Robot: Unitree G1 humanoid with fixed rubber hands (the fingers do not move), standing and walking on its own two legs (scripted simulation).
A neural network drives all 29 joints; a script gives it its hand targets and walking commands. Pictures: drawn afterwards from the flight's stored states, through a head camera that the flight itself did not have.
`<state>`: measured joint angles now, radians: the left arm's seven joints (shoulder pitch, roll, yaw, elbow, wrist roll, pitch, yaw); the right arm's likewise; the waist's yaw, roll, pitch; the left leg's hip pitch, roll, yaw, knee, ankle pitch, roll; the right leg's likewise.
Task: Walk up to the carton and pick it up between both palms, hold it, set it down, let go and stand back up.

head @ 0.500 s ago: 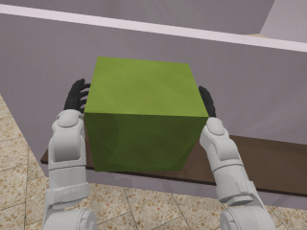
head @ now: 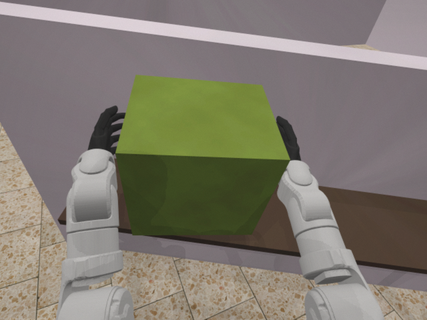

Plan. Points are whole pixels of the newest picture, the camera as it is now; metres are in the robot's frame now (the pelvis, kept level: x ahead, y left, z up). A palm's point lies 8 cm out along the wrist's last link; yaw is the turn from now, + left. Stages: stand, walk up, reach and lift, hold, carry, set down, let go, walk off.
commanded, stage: hold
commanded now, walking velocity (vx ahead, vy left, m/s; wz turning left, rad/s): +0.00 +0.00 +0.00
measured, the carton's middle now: (197, 160) +0.38 +0.02 +0.14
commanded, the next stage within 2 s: none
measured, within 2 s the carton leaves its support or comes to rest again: neither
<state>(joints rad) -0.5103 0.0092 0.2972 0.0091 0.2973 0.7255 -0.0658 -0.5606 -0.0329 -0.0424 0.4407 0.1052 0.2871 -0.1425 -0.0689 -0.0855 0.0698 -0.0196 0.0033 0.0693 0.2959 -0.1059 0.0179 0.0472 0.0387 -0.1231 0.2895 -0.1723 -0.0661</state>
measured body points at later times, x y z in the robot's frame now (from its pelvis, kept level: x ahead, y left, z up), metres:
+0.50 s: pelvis +0.01 +0.02 +0.00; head -0.02 +0.05 +0.45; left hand +0.37 +0.20 +0.18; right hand +0.38 -0.14 +0.17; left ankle +0.05 +0.11 -0.75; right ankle +0.01 -0.07 -0.75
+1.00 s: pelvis +0.00 +0.01 +0.00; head -0.06 +0.04 +0.44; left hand +0.35 +0.18 +0.17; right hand +0.35 -0.15 +0.16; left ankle +0.05 +0.11 -0.75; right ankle +0.01 -0.07 -0.75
